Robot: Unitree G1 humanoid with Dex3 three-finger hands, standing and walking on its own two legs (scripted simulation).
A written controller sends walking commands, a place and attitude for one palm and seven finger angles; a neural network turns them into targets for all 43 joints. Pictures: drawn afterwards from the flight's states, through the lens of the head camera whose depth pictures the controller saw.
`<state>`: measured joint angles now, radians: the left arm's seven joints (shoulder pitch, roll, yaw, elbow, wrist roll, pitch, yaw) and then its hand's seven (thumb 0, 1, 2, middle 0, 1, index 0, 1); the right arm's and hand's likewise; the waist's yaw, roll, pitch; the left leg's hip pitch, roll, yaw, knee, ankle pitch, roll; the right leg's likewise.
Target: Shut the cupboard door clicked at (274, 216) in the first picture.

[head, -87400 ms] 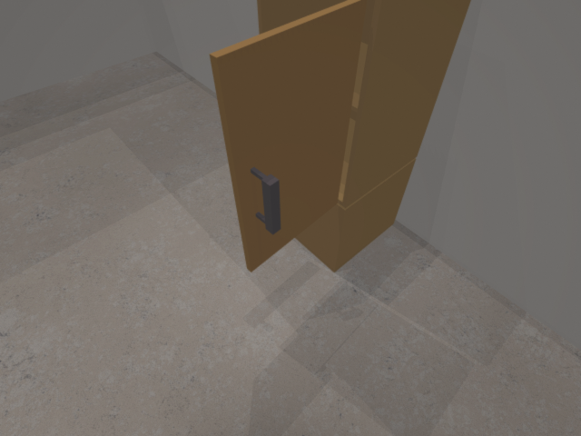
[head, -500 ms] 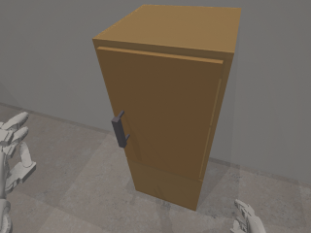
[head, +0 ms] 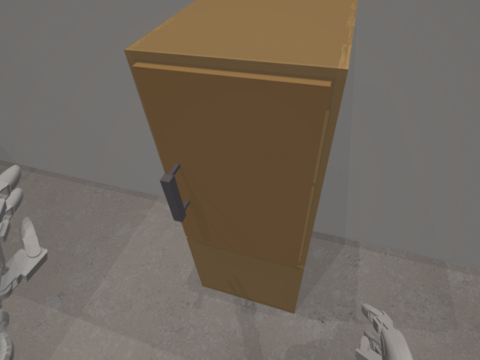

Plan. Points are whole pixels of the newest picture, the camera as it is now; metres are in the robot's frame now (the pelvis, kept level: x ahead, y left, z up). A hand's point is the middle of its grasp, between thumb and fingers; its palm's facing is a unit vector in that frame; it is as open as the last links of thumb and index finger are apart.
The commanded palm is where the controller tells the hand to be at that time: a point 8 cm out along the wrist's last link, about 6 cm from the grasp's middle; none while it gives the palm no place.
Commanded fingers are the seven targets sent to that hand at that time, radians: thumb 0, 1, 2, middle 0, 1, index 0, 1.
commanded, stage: step back with the hand held close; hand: left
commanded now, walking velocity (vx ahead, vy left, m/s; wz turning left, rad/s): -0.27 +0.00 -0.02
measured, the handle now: (178, 192) +0.52 +0.22 -0.07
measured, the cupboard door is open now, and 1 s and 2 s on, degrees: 0 0 0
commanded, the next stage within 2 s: stop stepping back and stand still in 1.22 s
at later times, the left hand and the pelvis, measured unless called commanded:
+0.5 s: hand (10, 286) +0.16 +0.29 +0.16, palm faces +0.43 -0.77 -0.47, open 7.4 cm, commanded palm +0.11 +0.32 +0.18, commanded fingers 0.00 0.90 0.90 -0.20 -0.30 -0.20 -0.30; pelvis -0.05 +0.03 -0.02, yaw -3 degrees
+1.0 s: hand out of the picture +0.13 +0.31 +0.17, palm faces +0.49 -0.77 -0.42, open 7.4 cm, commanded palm +0.07 +0.33 +0.18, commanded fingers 0.00 0.90 0.90 -0.20 -0.30 -0.20 -0.30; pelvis -0.08 +0.04 -0.01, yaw -1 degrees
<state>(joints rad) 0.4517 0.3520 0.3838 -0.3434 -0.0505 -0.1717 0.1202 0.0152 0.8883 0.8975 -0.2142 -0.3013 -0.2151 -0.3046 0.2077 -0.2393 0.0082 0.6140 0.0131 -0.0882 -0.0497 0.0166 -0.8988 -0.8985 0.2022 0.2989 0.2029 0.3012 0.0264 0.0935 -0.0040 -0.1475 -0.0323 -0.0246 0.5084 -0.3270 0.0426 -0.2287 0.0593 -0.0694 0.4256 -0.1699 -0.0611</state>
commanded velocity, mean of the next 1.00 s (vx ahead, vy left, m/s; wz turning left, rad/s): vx -0.32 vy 0.00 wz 0.01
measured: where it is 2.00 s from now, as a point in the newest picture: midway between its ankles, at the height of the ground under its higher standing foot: outside the picture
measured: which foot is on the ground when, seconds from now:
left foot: down 0.00-1.00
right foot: down 0.00-0.80, up 0.82-1.00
